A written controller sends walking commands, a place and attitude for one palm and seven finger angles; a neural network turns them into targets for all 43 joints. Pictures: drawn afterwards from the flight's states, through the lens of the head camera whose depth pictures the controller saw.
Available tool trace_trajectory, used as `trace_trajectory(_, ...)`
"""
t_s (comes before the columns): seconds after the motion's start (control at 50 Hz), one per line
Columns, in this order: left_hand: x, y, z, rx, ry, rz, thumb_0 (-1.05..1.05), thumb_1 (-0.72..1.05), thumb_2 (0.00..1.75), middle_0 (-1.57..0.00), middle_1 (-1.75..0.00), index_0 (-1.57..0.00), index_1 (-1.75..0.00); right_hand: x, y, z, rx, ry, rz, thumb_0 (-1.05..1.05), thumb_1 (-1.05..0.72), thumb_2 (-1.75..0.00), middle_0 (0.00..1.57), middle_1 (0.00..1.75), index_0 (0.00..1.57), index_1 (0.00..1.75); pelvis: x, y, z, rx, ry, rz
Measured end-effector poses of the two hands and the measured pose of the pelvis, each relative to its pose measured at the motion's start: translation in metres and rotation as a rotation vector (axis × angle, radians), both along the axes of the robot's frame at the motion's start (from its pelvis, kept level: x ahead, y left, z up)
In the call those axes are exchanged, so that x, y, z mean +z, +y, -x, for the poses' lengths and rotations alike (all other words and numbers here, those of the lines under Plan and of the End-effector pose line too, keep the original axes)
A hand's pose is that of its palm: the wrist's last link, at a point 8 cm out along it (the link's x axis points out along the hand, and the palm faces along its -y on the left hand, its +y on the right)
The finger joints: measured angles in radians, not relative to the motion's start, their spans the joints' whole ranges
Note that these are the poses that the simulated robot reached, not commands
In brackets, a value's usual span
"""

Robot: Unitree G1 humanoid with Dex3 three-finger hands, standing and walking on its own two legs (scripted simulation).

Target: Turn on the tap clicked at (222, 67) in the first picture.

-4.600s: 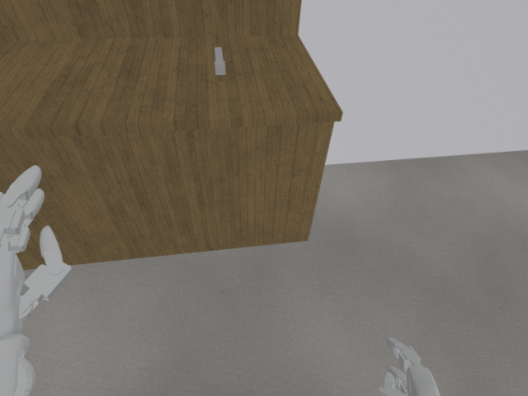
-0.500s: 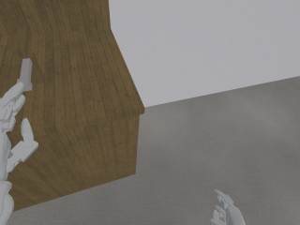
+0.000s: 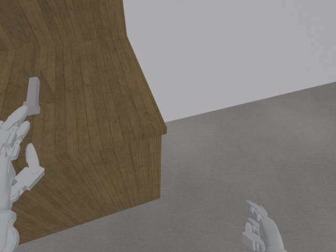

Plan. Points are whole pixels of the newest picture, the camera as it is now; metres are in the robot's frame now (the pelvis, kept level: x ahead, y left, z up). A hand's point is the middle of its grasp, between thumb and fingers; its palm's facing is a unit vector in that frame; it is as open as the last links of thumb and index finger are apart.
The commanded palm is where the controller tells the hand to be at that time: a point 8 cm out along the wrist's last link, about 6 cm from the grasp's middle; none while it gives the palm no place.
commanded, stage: look again from close up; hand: left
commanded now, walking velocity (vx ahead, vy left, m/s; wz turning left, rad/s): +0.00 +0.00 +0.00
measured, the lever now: (31, 107) +0.41 +0.40 +0.08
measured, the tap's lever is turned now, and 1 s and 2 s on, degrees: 0 0 0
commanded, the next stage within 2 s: shuffle to correct the standing spot in 0.40 s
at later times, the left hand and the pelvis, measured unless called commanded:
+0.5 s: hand (54, 177) +0.20 +0.22 +0.15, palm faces +0.38 -0.86 -0.33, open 7.4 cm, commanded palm +0.15 +0.26 +0.17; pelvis -0.01 -0.02 +0.00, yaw +1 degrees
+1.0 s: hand (32, 140) +0.26 +0.27 +0.18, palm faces +0.41 -0.83 -0.37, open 7.4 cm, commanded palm +0.18 +0.31 +0.17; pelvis +0.04 +0.02 +0.00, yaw +4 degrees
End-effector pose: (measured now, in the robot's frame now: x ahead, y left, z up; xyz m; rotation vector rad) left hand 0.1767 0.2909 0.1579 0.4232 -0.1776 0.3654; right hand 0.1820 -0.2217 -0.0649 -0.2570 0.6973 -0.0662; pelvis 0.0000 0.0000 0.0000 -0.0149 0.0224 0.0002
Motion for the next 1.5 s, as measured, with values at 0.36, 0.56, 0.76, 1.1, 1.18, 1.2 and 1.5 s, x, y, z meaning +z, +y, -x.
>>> trace_trajectory(0.36, 0.007, -0.022, 0.015, 0.001, -0.038, -0.004, 0.01, 0.89, 0.9, -0.21, -0.3, -0.21, -0.31, -0.009, -0.025, 0.04, -0.045, 0.042, -0.006, 0.01, -0.9, -0.9, 0.2, 0.3, 0.2, 0.3, 0.002, -0.02, 0.012, 0.002, -0.003, 0.01)
trace_trajectory(0.56, 0.012, -0.031, 0.012, -0.031, -0.07, -0.002, 0.02, 0.89, 0.9, -0.21, -0.3, -0.21, -0.31, -0.006, -0.03, 0.039, -0.037, 0.041, 0.011, 0.01, -0.9, -0.9, 0.2, 0.3, 0.2, 0.3, 0.002, -0.024, 0.012, 0.011, -0.014, 0.008)
trace_trajectory(0.76, 0.001, -0.01, 0.009, -0.007, -0.086, 0.004, 0.01, 0.89, 0.9, -0.21, -0.3, -0.21, -0.31, -0.009, -0.029, 0.024, -0.053, 0.034, 0.04, 0.01, -0.9, -0.9, 0.2, 0.3, 0.2, 0.3, -0.009, -0.011, -0.006, 0.026, -0.01, 0.04)
trace_trajectory(1.1, 0.037, 0.027, -0.045, -0.071, -0.112, -0.157, 0.01, 0.89, 0.9, -0.21, -0.3, -0.21, -0.31, -0.014, 0.045, -0.023, -0.005, 0.113, -0.047, 0.01, -0.9, -0.9, 0.2, 0.3, 0.2, 0.3, 0.0, 0.029, -0.063, 0.055, 0.004, 0.04)
trace_trajectory(1.18, 0.026, 0.039, -0.057, -0.021, -0.032, -0.145, 0.01, 0.89, 0.9, -0.21, -0.3, -0.21, -0.31, -0.021, 0.048, -0.04, 0.0, 0.134, -0.041, 0.01, -0.9, -0.9, 0.2, 0.3, 0.2, 0.3, -0.001, 0.034, -0.081, 0.059, 0.002, 0.033)
trace_trajectory(1.2, 0.024, 0.042, -0.06, -0.006, -0.023, -0.139, 0.01, 0.89, 0.9, -0.21, -0.3, -0.21, -0.31, -0.023, 0.048, -0.046, 0.006, 0.134, -0.038, 0.01, -0.9, -0.9, 0.2, 0.3, 0.2, 0.3, -0.002, 0.035, -0.085, 0.07, -0.002, 0.031)
trace_trajectory(1.5, 0.026, 0.075, -0.082, 0.085, -0.301, -0.088, 0.01, 0.89, 0.9, -0.21, -0.3, -0.21, -0.31, -0.018, 0.085, -0.136, 0.052, -0.073, -0.015, 0.01, -0.9, -0.9, 0.19, 0.29, 0.2, 0.3, -0.032, 0.062, -0.114, 0.1, -0.101, -0.034)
